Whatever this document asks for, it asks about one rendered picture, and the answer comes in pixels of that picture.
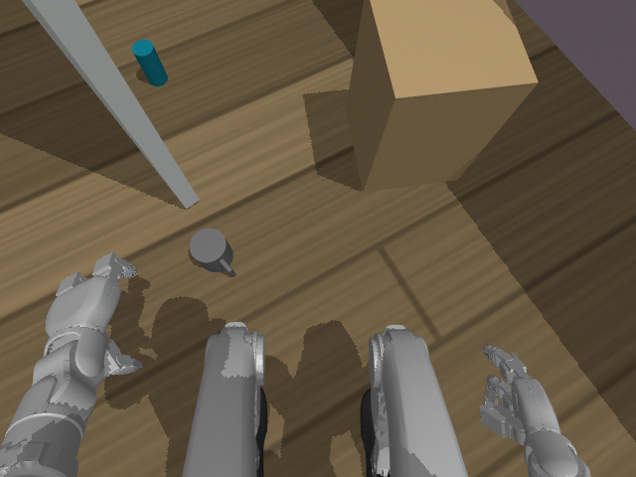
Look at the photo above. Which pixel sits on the left robot hand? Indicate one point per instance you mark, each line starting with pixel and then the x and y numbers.
pixel 90 303

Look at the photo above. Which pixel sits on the right robot arm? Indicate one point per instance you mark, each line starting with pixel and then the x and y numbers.
pixel 550 454

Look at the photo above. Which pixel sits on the right robot hand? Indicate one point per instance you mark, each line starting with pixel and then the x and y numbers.
pixel 526 407

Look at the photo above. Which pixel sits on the right robot foot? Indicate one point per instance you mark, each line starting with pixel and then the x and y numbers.
pixel 368 434

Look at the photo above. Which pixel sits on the left robot arm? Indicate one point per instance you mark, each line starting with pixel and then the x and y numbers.
pixel 44 436

